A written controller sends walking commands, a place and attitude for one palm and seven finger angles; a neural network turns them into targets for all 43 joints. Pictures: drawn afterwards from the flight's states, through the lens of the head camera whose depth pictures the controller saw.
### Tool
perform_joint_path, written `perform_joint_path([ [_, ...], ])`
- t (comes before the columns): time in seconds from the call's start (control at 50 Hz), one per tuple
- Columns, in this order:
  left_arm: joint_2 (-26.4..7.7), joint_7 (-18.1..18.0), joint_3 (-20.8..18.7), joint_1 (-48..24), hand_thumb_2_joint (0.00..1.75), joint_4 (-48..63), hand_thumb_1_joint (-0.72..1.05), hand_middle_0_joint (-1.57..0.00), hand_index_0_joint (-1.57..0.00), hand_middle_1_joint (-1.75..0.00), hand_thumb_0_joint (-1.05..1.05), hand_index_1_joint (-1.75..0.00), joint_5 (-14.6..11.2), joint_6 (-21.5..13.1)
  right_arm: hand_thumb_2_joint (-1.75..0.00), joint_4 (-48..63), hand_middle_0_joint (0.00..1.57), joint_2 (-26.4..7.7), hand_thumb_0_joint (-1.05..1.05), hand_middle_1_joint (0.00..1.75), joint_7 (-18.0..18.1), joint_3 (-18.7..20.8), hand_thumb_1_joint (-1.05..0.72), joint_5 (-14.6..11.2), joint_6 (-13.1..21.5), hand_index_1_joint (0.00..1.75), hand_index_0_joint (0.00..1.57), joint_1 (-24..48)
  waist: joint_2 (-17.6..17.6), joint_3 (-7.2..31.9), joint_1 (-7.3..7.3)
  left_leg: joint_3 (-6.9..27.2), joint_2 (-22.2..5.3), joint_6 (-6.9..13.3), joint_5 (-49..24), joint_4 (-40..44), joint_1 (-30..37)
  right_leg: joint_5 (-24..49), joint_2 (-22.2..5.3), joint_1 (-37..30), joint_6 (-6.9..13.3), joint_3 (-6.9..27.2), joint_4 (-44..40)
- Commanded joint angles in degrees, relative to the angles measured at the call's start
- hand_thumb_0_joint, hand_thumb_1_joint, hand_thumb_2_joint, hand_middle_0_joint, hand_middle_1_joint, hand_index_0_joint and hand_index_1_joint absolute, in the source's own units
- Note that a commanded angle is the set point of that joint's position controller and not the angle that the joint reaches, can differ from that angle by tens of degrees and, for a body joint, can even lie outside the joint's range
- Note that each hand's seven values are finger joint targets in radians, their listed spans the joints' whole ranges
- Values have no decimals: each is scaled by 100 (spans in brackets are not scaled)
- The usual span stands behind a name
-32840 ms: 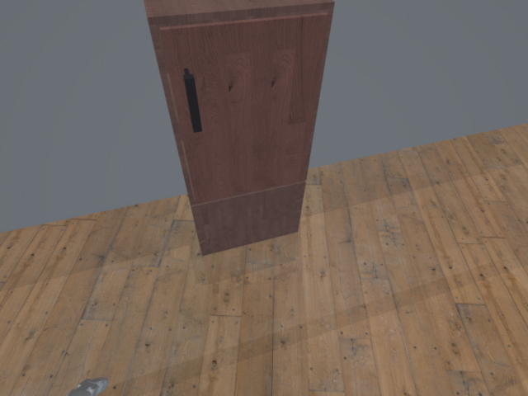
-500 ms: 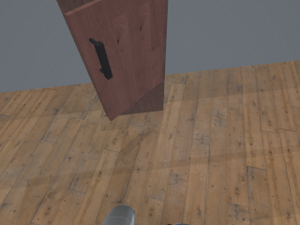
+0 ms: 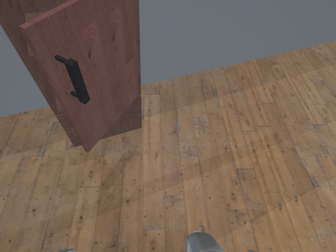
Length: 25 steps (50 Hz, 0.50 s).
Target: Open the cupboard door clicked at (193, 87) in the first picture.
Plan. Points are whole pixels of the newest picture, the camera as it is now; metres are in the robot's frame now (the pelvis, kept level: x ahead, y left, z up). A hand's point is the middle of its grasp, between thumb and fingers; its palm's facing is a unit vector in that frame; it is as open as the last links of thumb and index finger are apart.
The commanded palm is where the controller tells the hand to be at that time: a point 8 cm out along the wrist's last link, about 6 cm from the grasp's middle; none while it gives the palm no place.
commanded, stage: walk to a spot facing it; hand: left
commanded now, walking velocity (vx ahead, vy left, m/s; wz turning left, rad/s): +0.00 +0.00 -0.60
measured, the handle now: (72, 80) +0.53 +0.34 +0.02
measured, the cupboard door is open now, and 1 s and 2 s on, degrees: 39 39 39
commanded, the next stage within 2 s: none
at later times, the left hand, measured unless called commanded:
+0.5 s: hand (129, 232) +0.17 +0.11 -0.16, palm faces -0.35 -0.90 -0.26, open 7.4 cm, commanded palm none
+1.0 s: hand (145, 199) +0.26 +0.08 -0.17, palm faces -0.59 -0.79 -0.17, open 7.4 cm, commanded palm none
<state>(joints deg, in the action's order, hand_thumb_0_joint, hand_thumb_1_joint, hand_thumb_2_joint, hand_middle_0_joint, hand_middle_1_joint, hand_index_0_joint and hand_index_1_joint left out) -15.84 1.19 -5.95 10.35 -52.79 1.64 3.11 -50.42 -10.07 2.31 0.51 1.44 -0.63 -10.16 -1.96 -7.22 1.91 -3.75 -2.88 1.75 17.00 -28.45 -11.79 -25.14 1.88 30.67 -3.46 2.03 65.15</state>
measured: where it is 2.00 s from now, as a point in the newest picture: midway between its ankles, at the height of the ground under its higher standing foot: (232, 223)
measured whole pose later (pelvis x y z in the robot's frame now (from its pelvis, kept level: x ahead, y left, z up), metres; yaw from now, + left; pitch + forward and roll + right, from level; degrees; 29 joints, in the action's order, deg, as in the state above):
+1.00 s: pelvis +0.08 -0.04 +0.00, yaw -38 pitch +1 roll -2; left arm -14.1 3.4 -5.0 10.7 -54.1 2.1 2.5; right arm -54.0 -10.1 1.7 0.8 1.7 2.8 -21.5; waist -1.7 -4.3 -0.3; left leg -11.9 -4.9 -0.4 19.6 -21.8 -2.4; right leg -14.6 -3.1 34.7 -1.0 -2.2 61.6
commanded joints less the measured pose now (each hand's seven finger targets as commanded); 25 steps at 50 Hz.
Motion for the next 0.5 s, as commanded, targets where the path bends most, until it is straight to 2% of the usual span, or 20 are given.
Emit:
perform_joint_path([
  [0.0, -131, 79, 12, -44, 90, 448, 90, -20, -20, -30, 0, -30, -37, -54, -90, 265, 20, -1080, 0, 30, 85, 294, -90, -4, 143, 30, 20, -514, 948, 869, -185, 390, -1351, 473, -3806, 693, 1093, 376, -312, 480, -96, -230, 168],
  [0.04, -113, 95, 40, -214, 90, 493, 90, -20, -20, -30, 0, -30, -29, -42, -90, 180, 20, -1065, 0, 30, 70, 298, -90, -10, 138, 30, 20, -686, 1087, 776, -249, 256, -1375, 472, -3618, 718, 1077, 463, -384, 433, -89, -324, -152],
  [0.08, -58, 105, 83, -438, 90, 565, 90, -20, -20, -30, 0, -30, -33, -35, -90, 114, 20, -1093, 0, 30, 50, 320, -90, 17, 133, 30, 20, -792, 1143, 676, -310, 122, -1472, 514, -3519, 711, 1008, 381, -453, 229, -37, -427, -810],
  [0.14, -63, 103, 136, -693, 90, 630, 90, -20, -20, -30, 0, -30, -29, -71, -90, 6, 20, -1186, 0, 30, 9, 372, -90, 37, 104, 30, 20, -1015, 1391, 633, -474, -35, -1566, 497, -3683, 522, 1000, 181, -378, -231, 86, -682, -1670],
  [0.16, -39, 102, 146, -719, 90, 621, 90, -20, -20, -30, 0, -30, -32, -81, -90, -21, 20, -1222, 0, 30, 7, 384, -90, 47, 101, 30, 20, -1042, 1422, 673, -478, -67, -1600, 493, -3744, 439, 1001, 106, -338, -386, 140, -731, -1928],
  [0.2, -74, 85, 144, -635, 90, 625, 90, -20, -20, -30, 0, -30, -39, -108, -90, -4, 20, -1305, 0, 30, -12, 419, -90, 42, 96, 30, 20, -1003, 1487, 725, -430, -159, -1678, 415, -3809, 230, 908, 152, -269, -793, 254, -791, -2449],
  [0.22, -109, 72, 125, -442, 90, 570, 90, -20, -20, -30, 0, -30, -48, -128, -90, 6, 20, -1316, 0, 30, -21, 431, -90, 31, 87, 30, 20, -926, 1313, 833, -301, -231, -1658, 312, -3641, 11, 778, 472, -237, -1186, 319, -789, -2888],
  [0.24, -233, 54, 95, -134, 90, 501, 90, -20, -20, -30, 0, -30, -38, -165, -90, 52, 20, -1338, 0, 30, -47, 441, -90, -10, 85, 30, 20, -850, 1037, 944, -109, -350, -1572, 135, -3465, -436, 445, 1112, -207, -1874, 399, -794, -3514],
  [0.26, -503, 6, 26, 422, 90, 334, 90, -20, -20, -30, 0, -30, -17, -217, -90, 116, 20, -1254, 0, 30, -78, 432, -90, -69, 83, 30, 20, -736, 460, 1289, 186, -645, -1349, -152, -2748, -1345, -275, 2290, -644, -3025, 618, -257, -4030],
  [0.28, -1198, -106, -142, 954, 90, 192, 90, -20, -20, -30, 0, -30, 28, -286, -90, 393, 20, -763, 0, 30, -110, 319, -90, -122, 69, 30, 20, -454, -1531, 1443, 422, -1055, -381, -530, 1070, -2888, -2001, 4723, -2231, -4091, 1298, 1967, -4277],
  [0.3, -1377, -185, -154, 1083, 90, 101, 90, -20, -20, -30, 0, -30, -92, -259, -90, 433, 20, -914, 0, 30, -53, 319, -90, -105, -31, 30, 20, -291, -1432, 1465, 466, -100, -172, -551, 2236, -3737, -2275, 5595, -2591, -3786, 1761, 2154, -4177],
  [0.32, -1110, -247, -110, 843, 90, 149, 90, -20, -20, -30, 0, -30, -91, -253, -90, 396, 20, -868, 0, 30, -47, 331, -90, -109, -69, 30, 20, -230, -1023, 1087, 317, 334, -327, -500, 1813, -3994, -2478, 4876, -2328, -3489, 1809, 1783, -4219],
  [0.34, -869, -304, -105, 474, 90, 270, 90, -20, -20, -30, 0, -30, -70, -229, -90, 329, 20, -817, 0, 30, -58, 353, -90, -89, -97, 30, 20, -235, -1290, 1061, 171, 370, -428, -518, 1403, -3968, -2457, 4202, -1924, -3244, 1609, 1651, -4269],
  [0.36, -778, -302, -54, 132, 90, 391, 90, -20, -20, -30, 0, -30, -78, -209, -90, 242, 20, -863, 0, 30, -79, 371, -90, -97, -129, 30, 20, -197, -1028, 832, 37, 383, -409, -582, 1065, -3992, -2350, 3814, -1704, -2892, 1481, 1421, -4359],
  [0.4, -658, -279, -19, -121, 90, 510, 90, -20, -20, -30, 0, -30, -65, -239, -90, 152, 20, -777, 0, 30, -106, 381, -90, -72, -179, 30, 20, -303, -625, 754, -171, 358, -293, -638, 733, -3776, -1930, 3361, -1496, -2242, 1377, 1240, -4501],
  [0.44, -702, -255, -31, -212, 90, 535, 90, -20, -20, -30, 0, -30, -29, -252, -90, 101, 20, -726, 0, 30, -124, 403, -90, -62, -194, 30, 20, -399, -466, 796, -247, 309, -192, -648, 575, -3459, -1666, 2794, -1359, -2032, 1333, 1193, -4570],
  [0.48, -727, -206, -48, -127, 90, 551, 90, -20, -20, -30, 0, -30, -31, -246, -90, 123, 20, -697, 0, 30, -129, 412, -90, -53, -197, 30, 20, -302, -449, 700, -211, 283, -98, -638, 484, -3221, -1596, 2163, -1275, -1798, 1345, 1349, -4703],
])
